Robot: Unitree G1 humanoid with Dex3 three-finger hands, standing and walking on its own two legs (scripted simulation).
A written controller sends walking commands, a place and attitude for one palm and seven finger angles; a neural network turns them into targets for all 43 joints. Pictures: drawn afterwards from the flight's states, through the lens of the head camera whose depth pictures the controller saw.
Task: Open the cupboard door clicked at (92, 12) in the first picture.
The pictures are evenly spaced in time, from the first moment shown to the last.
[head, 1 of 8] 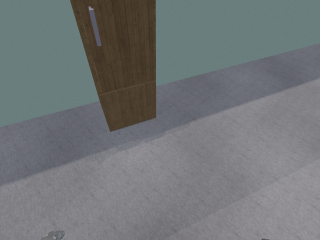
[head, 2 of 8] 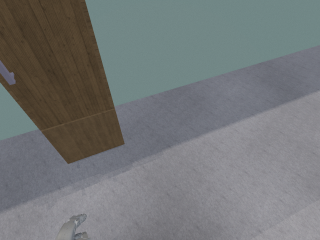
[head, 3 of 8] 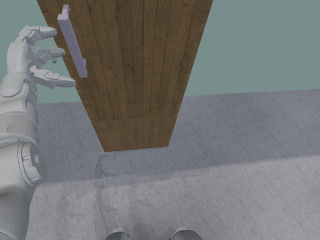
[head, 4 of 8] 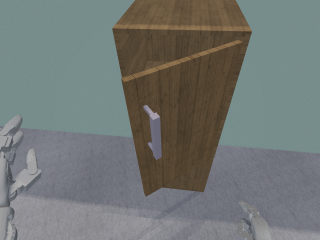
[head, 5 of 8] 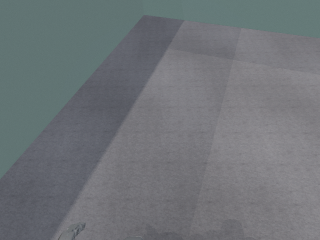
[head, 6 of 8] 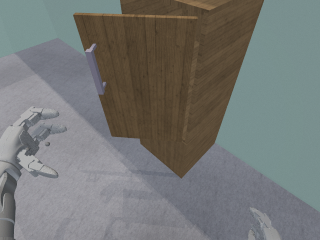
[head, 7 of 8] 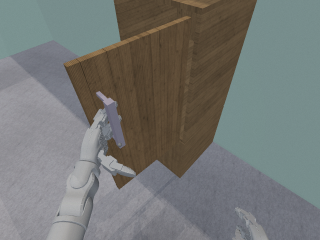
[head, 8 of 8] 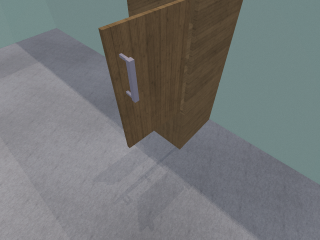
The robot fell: no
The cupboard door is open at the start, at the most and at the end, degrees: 0 85 85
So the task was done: yes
